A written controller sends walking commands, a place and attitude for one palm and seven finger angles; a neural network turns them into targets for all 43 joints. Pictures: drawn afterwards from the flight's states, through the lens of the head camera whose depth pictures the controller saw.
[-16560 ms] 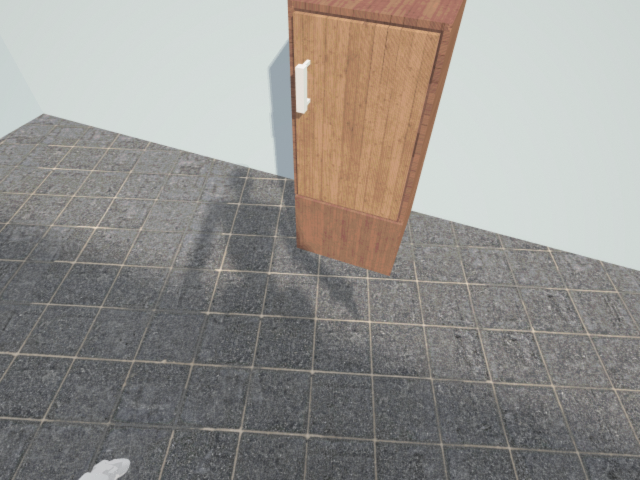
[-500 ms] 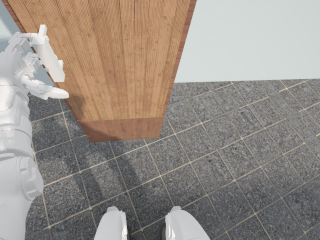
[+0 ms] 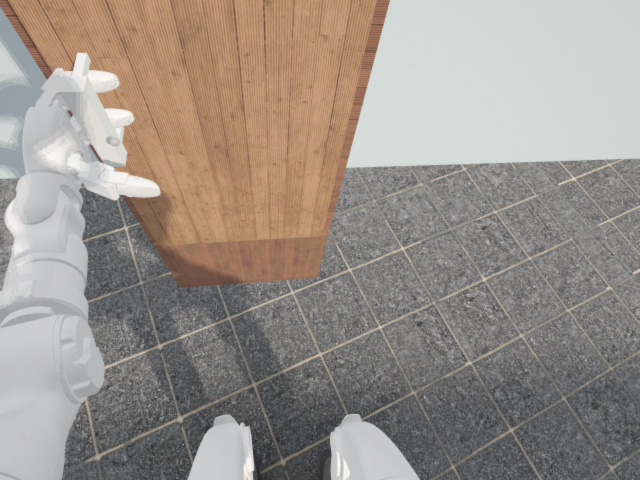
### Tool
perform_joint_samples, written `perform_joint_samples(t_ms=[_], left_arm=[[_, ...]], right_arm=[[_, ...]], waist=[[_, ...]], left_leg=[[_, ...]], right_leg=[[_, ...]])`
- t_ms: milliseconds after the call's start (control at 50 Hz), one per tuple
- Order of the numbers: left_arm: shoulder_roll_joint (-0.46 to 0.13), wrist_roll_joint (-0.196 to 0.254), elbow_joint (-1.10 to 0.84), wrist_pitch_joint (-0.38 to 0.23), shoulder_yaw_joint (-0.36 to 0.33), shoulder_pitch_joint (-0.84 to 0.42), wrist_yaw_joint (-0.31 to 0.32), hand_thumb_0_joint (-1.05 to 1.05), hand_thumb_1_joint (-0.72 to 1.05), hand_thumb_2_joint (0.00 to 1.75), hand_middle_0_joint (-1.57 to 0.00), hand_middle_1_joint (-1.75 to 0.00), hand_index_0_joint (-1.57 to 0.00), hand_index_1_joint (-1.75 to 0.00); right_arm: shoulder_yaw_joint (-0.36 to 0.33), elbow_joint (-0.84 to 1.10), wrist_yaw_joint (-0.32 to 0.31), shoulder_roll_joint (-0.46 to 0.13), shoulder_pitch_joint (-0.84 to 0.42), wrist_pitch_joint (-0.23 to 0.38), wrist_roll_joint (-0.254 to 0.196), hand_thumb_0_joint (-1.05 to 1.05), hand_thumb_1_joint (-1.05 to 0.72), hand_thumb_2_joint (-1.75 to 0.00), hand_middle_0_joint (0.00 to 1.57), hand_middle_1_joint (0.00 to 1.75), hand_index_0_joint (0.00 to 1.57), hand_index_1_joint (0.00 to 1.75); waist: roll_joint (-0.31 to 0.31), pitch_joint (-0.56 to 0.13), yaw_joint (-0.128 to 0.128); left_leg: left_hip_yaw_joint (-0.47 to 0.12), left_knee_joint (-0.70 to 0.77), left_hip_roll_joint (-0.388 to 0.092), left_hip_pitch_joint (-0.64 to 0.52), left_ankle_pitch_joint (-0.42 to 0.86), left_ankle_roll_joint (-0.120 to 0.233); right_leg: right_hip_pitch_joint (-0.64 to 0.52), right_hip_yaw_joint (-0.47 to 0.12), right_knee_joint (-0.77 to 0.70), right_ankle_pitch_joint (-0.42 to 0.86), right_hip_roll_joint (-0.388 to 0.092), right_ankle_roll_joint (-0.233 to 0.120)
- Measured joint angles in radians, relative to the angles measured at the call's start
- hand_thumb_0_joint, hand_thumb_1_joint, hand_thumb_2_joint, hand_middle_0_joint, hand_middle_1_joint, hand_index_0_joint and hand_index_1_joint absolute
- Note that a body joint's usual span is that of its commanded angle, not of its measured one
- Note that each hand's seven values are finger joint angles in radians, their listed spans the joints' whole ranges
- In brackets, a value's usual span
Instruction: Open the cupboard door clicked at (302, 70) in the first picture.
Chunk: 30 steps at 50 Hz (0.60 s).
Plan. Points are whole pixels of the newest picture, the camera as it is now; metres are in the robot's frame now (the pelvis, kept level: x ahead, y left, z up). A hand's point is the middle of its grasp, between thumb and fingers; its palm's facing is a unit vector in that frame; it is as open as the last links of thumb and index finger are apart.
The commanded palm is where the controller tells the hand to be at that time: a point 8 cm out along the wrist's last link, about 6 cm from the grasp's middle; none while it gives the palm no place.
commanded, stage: slide the fingers in behind the handle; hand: left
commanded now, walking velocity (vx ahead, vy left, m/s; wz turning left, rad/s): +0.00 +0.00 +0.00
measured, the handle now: (100, 113) +0.56 +0.23 +0.07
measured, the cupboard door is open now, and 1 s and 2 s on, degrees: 0 0 23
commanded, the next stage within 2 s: close the thumb around the handle in 0.48 s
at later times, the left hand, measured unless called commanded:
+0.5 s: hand (118, 142) +0.51 +0.20 +0.07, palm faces +0.04 -1.00 -0.01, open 14.0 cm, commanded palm +0.49 +0.23 +0.07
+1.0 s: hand (118, 142) +0.51 +0.20 +0.07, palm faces +0.04 -1.00 -0.01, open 9.2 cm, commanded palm +0.49 +0.24 +0.07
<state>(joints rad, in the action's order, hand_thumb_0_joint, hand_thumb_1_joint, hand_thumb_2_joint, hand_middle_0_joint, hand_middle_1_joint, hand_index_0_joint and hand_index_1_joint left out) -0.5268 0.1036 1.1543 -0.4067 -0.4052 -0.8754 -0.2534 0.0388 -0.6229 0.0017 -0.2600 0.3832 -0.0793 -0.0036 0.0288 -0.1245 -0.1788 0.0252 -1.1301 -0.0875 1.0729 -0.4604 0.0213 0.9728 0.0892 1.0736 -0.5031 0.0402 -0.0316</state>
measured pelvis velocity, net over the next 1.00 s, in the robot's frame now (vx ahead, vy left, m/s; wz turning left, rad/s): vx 0.00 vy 0.01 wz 0.01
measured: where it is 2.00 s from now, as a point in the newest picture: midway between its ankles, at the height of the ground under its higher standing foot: outside the picture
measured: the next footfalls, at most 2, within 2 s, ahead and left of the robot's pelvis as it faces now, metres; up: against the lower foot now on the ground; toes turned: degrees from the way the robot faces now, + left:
none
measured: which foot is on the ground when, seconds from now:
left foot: down 0.00-1.00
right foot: down 0.00-1.00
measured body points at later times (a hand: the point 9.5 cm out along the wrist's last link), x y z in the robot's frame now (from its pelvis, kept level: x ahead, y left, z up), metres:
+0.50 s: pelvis +0.00 +0.01 +0.00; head +0.13 +0.04 +0.42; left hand +0.50 +0.26 +0.07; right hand +0.01 -0.26 -0.11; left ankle +0.03 +0.11 -0.65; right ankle +0.00 -0.11 -0.65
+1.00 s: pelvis +0.00 +0.01 +0.00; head +0.14 +0.04 +0.43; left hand +0.50 +0.26 +0.07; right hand +0.01 -0.25 -0.11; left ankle +0.03 +0.11 -0.65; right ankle +0.00 -0.11 -0.65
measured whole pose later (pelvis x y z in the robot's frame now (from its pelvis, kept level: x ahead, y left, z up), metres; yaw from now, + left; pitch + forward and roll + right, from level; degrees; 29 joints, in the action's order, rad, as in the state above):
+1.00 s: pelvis +0.00 +0.01 +0.00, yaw +0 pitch +23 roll -4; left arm -0.49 0.10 1.18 -0.44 -0.37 -0.90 -0.20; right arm 0.04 -0.64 0.01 -0.26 0.38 -0.08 0.01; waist 0.03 -0.12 -0.18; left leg 0.02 -1.14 -0.07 1.08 -0.47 0.03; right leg 0.97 0.09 1.07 -0.51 0.03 -0.02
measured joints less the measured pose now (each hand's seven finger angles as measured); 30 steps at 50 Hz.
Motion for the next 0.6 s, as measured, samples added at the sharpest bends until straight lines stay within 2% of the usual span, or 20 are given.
perform_joint_samples(t_ms=[220,460,600], left_arm=[[0.024,0.005,0.008,-0.017,0.034,-0.021,0.029,-0.01,-0.5,0.3,-0.29,-1.2,-0.28,-1.2],[0.023,-0.01,0.031,-0.017,0.041,-0.049,0.04,-0.01,-0.5,0.3,-0.29,-1.2,-0.29,-1.2],[0.036,-0.008,0.016,-0.024,0.041,-0.041,0.055,-0.01,-0.5,0.3,-0.3,-1.2,-0.3,-1.2]], right_arm=[[-0.007,-0.017,0.008,0.0,-0.001,0.004,0.007,0.0,-0.9,-0.9,0.21,0.3,0.2,0.3],[-0.004,-0.012,0.007,-0.001,-0.005,0.007,0.011,0.0,-0.9,-0.9,0.2,0.3,0.2,0.3],[-0.006,-0.019,0.012,0.001,-0.002,0.005,0.017,0.0,-0.9,-0.9,0.2,0.3,0.2,0.3]], waist=[[0.0,-0.002,0.008],[-0.001,0.001,0.0],[0.003,0.001,0.004]], left_leg=[[-0.005,-0.008,0.01,0.014,0.0,0.005],[-0.008,-0.017,0.014,0.029,-0.001,0.011],[-0.006,-0.017,0.016,0.03,-0.002,0.014]], right_leg=[[0.008,0.005,0.006,-0.003,-0.009,0.005],[0.019,0.007,0.01,-0.002,-0.012,0.01],[0.021,0.004,0.01,-0.002,-0.014,0.013]])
